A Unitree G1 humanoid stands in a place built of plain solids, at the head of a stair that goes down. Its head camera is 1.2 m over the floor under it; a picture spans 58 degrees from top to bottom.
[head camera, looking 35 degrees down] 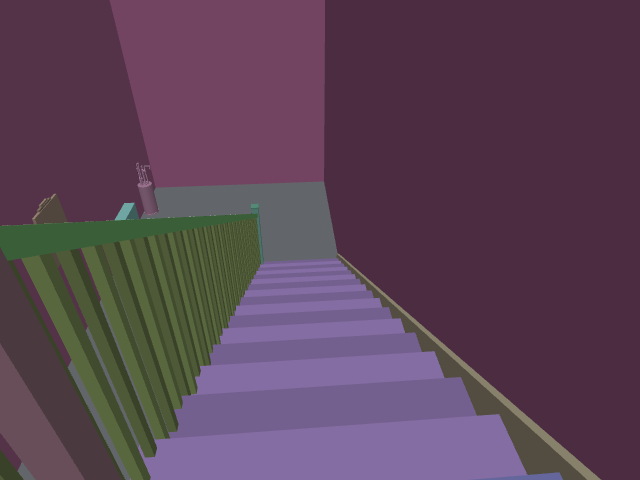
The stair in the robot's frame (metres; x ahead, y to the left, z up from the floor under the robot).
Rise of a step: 0.18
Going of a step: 0.29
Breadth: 1.24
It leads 5 degrees to the left of straight ahead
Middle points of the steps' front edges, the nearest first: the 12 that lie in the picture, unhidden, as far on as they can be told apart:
0.85 -0.02 -0.18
1.14 0.01 -0.36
1.44 0.03 -0.53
1.73 0.05 -0.71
2.02 0.08 -0.89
2.31 0.10 -1.07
2.61 0.12 -1.24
2.90 0.15 -1.42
3.19 0.17 -1.60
3.49 0.19 -1.78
3.78 0.22 -1.96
4.07 0.24 -2.14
